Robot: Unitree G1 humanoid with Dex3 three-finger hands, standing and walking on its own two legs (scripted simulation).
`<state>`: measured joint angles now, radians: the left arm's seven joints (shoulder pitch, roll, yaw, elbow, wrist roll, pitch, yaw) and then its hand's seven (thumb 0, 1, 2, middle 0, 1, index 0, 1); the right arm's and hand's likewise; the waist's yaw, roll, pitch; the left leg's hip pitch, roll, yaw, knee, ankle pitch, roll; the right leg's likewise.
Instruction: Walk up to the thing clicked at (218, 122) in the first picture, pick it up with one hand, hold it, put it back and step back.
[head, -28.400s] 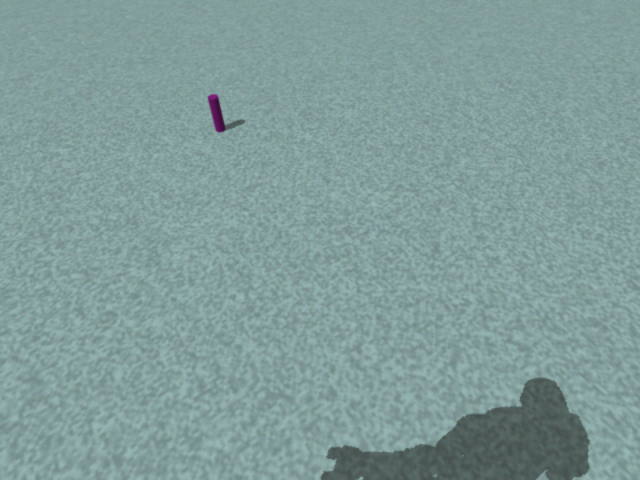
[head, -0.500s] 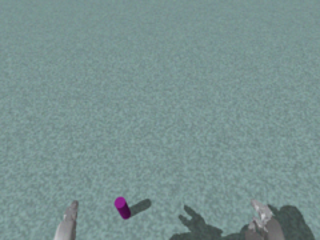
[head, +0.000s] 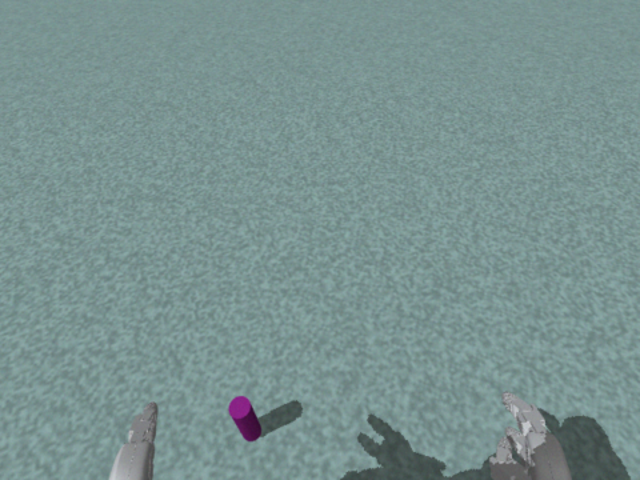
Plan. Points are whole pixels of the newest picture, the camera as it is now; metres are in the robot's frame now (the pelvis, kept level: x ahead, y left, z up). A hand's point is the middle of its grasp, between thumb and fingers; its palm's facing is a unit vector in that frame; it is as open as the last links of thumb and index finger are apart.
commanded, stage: home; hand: left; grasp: from the side
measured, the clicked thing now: (246, 420) +0.41 +0.22 -0.62
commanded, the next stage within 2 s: stand in 0.62 s
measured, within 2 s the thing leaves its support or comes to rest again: neither
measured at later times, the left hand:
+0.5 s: hand out of the picture +0.17 +0.19 -0.06, palm faces +0.09 -0.96 -0.27, open 17.5 cm
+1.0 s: hand out of the picture +0.17 +0.19 -0.06, palm faces +0.09 -0.96 -0.27, open 13.6 cm
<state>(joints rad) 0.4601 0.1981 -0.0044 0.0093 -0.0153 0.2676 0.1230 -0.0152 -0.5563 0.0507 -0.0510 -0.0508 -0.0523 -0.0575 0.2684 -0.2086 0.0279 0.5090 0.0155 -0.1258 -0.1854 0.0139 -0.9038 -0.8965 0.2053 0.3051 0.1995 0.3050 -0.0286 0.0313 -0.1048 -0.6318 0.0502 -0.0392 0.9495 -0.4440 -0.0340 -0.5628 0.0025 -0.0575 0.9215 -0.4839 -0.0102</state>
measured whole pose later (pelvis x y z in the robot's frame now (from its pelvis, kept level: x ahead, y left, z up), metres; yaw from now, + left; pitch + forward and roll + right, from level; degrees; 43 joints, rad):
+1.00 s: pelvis +0.00 +0.01 +0.00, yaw +0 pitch +7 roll -2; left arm 0.46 0.20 -0.01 0.00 -0.01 0.27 0.12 -0.01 -0.05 0.53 -0.17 -0.25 -0.17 -0.25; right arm 0.28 -0.20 0.03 0.51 0.01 -0.14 -0.18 0.01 -0.91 -0.90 0.21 0.30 0.20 0.30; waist -0.02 0.03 -0.10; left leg -0.63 0.04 -0.03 0.95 -0.45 -0.02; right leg -0.56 0.00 -0.05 0.91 -0.48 0.00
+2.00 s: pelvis -0.02 +0.02 +0.06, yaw +1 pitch -4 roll +0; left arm 0.14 0.32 0.01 1.16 0.02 -0.01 0.01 0.00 0.90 0.90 -0.20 -0.30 -0.20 -0.30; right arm 0.14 -0.32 -0.01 1.15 -0.02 0.00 0.00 0.01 -0.91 -0.90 0.20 0.30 0.20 0.30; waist 0.00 0.01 0.06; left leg -0.16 0.00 -0.01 0.37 -0.14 0.00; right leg -0.11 -0.04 -0.04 0.37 -0.20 0.02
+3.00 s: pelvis +0.01 +0.02 +0.06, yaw +0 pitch -3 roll +0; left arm 0.10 0.33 0.01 1.16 0.02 -0.01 0.00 0.00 0.90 0.90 -0.20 -0.30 -0.20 -0.30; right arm 0.09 -0.34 0.00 1.15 -0.01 -0.01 0.00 0.01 -0.91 -0.90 0.20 0.30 0.20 0.30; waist 0.00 0.00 0.05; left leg -0.11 0.01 0.00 0.32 -0.16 -0.01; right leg -0.06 -0.03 -0.03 0.31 -0.20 0.02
